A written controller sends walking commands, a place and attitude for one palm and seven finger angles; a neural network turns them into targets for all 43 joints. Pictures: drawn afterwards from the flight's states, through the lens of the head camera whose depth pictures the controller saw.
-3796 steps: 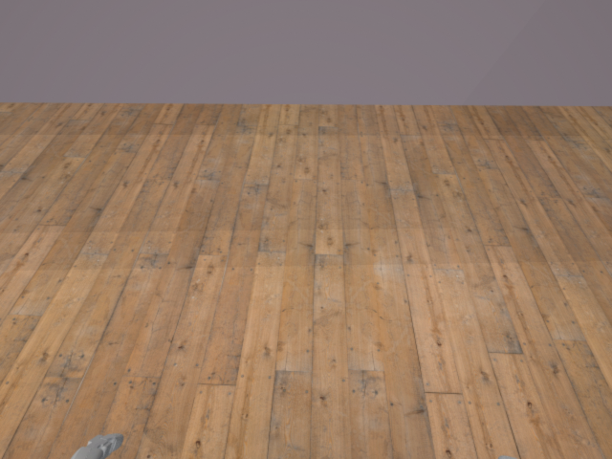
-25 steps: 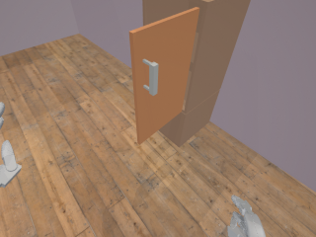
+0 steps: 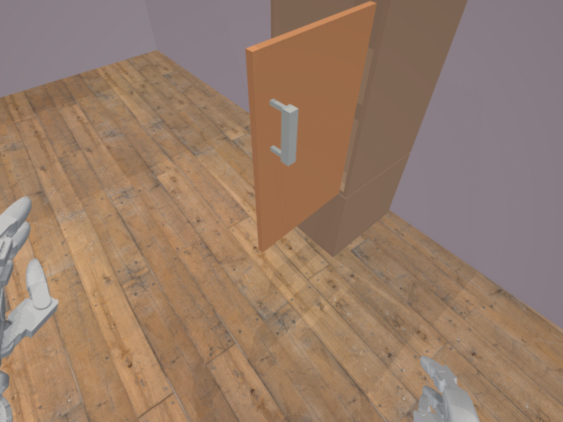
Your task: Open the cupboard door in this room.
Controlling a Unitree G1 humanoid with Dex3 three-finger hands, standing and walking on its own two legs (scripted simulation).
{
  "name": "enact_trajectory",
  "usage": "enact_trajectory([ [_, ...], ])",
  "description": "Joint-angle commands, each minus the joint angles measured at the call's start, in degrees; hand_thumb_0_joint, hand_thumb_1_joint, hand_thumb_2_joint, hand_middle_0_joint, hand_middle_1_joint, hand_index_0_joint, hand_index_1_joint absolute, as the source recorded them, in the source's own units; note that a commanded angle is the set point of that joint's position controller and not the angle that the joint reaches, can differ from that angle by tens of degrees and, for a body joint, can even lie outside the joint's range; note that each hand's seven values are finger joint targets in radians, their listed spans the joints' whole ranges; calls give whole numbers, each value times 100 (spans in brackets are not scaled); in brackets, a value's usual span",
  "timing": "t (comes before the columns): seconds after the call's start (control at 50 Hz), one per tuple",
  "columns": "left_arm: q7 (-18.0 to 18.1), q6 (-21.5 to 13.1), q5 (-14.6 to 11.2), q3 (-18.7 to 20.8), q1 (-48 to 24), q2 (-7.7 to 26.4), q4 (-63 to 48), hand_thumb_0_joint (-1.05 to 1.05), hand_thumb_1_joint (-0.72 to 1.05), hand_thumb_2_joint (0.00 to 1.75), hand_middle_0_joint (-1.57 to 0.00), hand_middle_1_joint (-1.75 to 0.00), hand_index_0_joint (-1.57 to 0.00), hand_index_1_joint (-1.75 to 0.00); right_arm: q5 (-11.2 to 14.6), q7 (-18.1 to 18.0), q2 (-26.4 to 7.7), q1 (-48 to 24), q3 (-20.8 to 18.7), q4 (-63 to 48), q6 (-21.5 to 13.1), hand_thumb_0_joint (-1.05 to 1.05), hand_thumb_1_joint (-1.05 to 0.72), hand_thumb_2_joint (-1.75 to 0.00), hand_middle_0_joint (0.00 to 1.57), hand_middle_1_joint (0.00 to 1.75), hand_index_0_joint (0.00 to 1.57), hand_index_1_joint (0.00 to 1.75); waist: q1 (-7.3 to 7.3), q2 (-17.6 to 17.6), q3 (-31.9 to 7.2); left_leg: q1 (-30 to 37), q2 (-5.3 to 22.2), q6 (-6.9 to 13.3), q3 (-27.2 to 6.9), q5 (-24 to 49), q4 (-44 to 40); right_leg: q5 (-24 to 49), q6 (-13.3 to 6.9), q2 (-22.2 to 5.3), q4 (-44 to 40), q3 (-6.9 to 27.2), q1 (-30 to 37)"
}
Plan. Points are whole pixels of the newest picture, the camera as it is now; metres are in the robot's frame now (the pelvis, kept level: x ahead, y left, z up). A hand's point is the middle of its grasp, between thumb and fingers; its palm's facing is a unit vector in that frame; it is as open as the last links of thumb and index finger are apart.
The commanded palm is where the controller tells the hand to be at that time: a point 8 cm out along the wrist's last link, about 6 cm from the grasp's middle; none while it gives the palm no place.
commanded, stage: let the arm hang, fingers relaxed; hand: left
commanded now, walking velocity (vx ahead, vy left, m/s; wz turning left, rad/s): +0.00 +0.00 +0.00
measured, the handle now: (281, 132) +0.64 +0.05 +0.06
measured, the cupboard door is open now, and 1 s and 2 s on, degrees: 93 93 93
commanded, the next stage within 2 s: look to check the result in 1.08 s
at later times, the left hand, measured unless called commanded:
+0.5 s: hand out of the picture +0.01 +0.19 -0.17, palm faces +0.00 -0.97 -0.26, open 7.3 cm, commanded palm none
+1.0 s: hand out of the picture +0.12 +0.21 -0.14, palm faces +0.00 -0.94 -0.33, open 7.4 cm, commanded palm none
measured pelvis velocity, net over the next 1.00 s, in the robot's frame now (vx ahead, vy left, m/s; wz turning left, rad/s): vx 0.03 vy -0.02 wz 0.02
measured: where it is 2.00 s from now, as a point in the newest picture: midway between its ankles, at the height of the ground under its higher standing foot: outside the picture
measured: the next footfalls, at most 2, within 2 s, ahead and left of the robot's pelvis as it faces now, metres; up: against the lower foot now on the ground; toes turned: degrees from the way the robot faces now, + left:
none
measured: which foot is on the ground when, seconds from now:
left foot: down 0.00-1.00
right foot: down 0.00-1.00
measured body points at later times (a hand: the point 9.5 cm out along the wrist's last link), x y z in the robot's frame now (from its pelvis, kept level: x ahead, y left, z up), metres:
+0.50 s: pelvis +0.00 -0.03 +0.00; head +0.03 -0.02 +0.45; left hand +0.01 +0.24 -0.15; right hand +0.02 -0.31 -0.14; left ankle +0.03 +0.09 -0.74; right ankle +0.04 -0.12 -0.74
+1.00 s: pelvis +0.03 -0.02 +0.01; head +0.05 -0.04 +0.46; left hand +0.12 +0.26 -0.12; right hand +0.11 -0.30 -0.14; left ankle +0.03 +0.09 -0.74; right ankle +0.04 -0.12 -0.74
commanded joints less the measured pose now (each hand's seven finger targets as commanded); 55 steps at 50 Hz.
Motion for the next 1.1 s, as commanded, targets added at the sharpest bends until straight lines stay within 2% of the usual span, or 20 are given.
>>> enact_trajectory([
  [0.0, -720, 1283, 260, -1322, -508, 40, 3019, 0, 90, 90, -20, -30, -20, -30, 59, 311, -1409, -196, -524, 399, 341, 0, -90, -90, 20, 30, 20, 30, -251, 533, -317, -241, 949, 58, -853, 1592, -275, -248, -165, -353, 758, 190, -303],
  [0.04, -707, 1293, 276, -1354, -775, 93, 3435, 0, 90, 90, -20, -30, -20, -30, -23, 286, -1415, -373, -459, 354, 499, 0, -90, -90, 20, 30, 20, 30, -131, 121, -522, -574, 1091, 352, -1265, 1423, -401, -685, -215, -228, 1246, 186, -57],
  [0.06, -697, 1275, 298, -1388, -878, 243, 3717, 0, 90, 90, -20, -30, -20, -30, -52, 286, -1446, -380, -436, 353, 559, 0, -90, -90, 20, 30, 20, 30, -87, -296, -674, -408, 1056, 375, -1286, 1634, -351, -551, -262, -215, 1206, 257, 104],
  [0.08, -694, 1267, 305, -1409, -950, 336, 4035, 0, 90, 90, -20, -30, -20, -30, -68, 286, -1502, -460, -434, 414, 603, 0, -90, -90, 20, 30, 20, 30, -20, -612, -726, -427, 989, 367, -1216, 1527, -259, -297, -289, -293, 1011, 307, 277],
  [0.1, -699, 1257, 321, -1429, -1068, 448, 4379, 0, 90, 90, -20, -30, -20, -30, -75, 290, -1519, -511, -433, 479, 649, 0, -90, -90, 20, 30, 20, 30, 7, -815, -755, -386, 809, 285, -1036, 1294, -119, 65, -341, -442, 740, 443, 382],
  [0.12, -700, 1262, 321, -1473, -1268, 558, 4708, 0, 90, 90, -20, -30, -20, -30, -68, 293, -1496, -509, -425, 561, 706, 0, -90, -90, 20, 30, 20, 30, -27, -975, -717, -320, 592, 181, -855, 922, 0, 249, -416, -624, 497, 659, 381],
  [0.14, -701, 1270, 298, -1534, -1461, 617, 5020, 0, 90, 90, -20, -30, -20, -30, -59, 296, -1447, -479, -404, 662, 763, 0, -90, -90, 20, 30, 20, 30, -89, -1092, -675, -124, 410, 114, -691, 523, 115, 131, -509, -812, 232, 836, 202],
  [0.16, -692, 1276, 280, -1594, -1638, 678, 5280, 0, 90, 90, -20, -30, -20, -30, -54, 305, -1421, -433, -390, 736, 822, 0, -90, -90, 20, 30, 20, 30, -156, -945, -620, 60, 289, 70, -595, 263, 194, -87, -592, -915, 31, 962, 16],
  [0.18, -687, 1281, 251, -1669, -1779, 658, 5557, 0, 90, 90, -20, -30, -20, -30, -68, 308, -1355, -418, -355, 862, 873, 0, -90, -90, 20, 30, 20, 30, -188, -616, -516, 213, 244, 51, -537, 149, 184, -250, -636, -961, -101, 1043, -128],
  [0.2, -680, 1291, 229, -1720, -1880, 653, 5793, 0, 90, 90, -20, -30, -20, -30, -79, 302, -1321, -415, -325, 971, 912, 0, -90, -90, 20, 30, 20, 30, -208, -236, -436, 305, 262, 41, -557, 85, 80, -505, -630, -908, -170, 1049, -208],
  [0.24, -677, 1288, 198, -1784, -1872, 618, 6248, 0, 90, 90, -20, -30, -20, -30, -87, 296, -1263, -439, -282, 1152, 962, 0, -90, -90, 20, 30, 20, 30, -152, 255, -326, 252, 334, 34, -642, -77, -149, -931, -566, -792, -304, 1006, -123],
  [0.26, -667, 1284, 194, -1791, -1853, 639, 6438, 0, 90, 90, -20, -30, -20, -30, -78, 288, -1288, -418, -281, 1218, 985, 0, -90, -90, 20, 30, 20, 30, -128, 206, -308, 236, 377, 31, -689, -142, -219, -1082, -533, -745, -383, 952, -41],
  [0.34, -670, 1285, 159, -1798, -1732, 455, 7160, 0, 90, 90, -20, -30, -20, -30, -90, 242, -1188, -229, -259, 1635, 1025, 0, -90, -90, 20, 30, 20, 30, -75, 558, -264, 117, 435, 17, -714, -557, -471, -1378, -536, -715, -584, 929, 218],
  [0.36, -667, 1283, 154, -1804, -1737, 495, 7283, 0, 90, 90, -20, -30, -20, -30, -73, 236, -1221, -171, -266, 1675, 1038, 0, -90, -90, 20, 30, 20, 30, -74, 381, -226, 148, 450, 14, -721, -564, -463, -1433, -531, -710, -657, 906, 224],
  [0.4, -675, 1285, 145, -1810, -1778, 446, 7504, 0, 90, 90, -20, -30, -20, -30, -80, 223, -1195, -55, -273, 1857, 1053, 0, -90, -90, 20, 30, 20, 30, -92, 296, -103, 145, 447, 14, -707, -621, -495, -1561, -539, -739, -783, 920, 170],
  [0.46, -664, 1276, 135, -1805, -1809, 457, 7744, 0, 90, 90, -20, -30, -20, -30, -71, 202, -1230, 79, -296, 2014, 1052, 0, -90, -90, 20, 30, 20, 30, -102, -16, -73, 299, 484, 21, -677, -378, -491, -1441, -542, -738, -859, 870, 175],
  [0.64, -653, 1289, 126, -1813, -2017, 563, 8081, 0, 90, 90, -20, -30, -20, -30, -79, 196, -1358, -52, -272, 2271, 1015, 0, -90, -90, 20, 30, 20, 30, -41, -173, 196, 223, 645, 56, -804, -198, -933, -988, -441, -663, -748, 677, 408],
  [0.72, -643, 1250, 130, -1804, -2125, 619, 8077, 0, 90, 90, -20, -30, -20, -30, -77, 207, -1396, -143, -272, 2301, 983, 0, -90, -90, 20, 30, 20, 30, -48, -273, -54, 463, 658, 51, -762, 216, -933, -557, -403, -686, -707, 659, 580],
  [0.88, -625, 1203, 139, -1808, -2329, 676, 8045, 0, 90, 90, -20, -30, -20, -30, -73, 212, -1459, -441, -260, 2326, 955, 0, -90, -90, 20, 30, 20, 30, -67, -152, -129, 698, 699, -1, -708, 701, -1029, 236, -351, -722, -648, 609, 727],
  [1.08, -628, 1176, 137, -1799, -2412, 721, 8043, 0, 90, 90, -20, -30, -20, -30, -70, 192, -1578, -647, -249, 2296, 934, 0, -90, -90, 20, 30, 20, 30, -85, -60, -291, 982, 731, -43, -654, 1005, -1084, 712, -336, -744, -682, 608, 897],
])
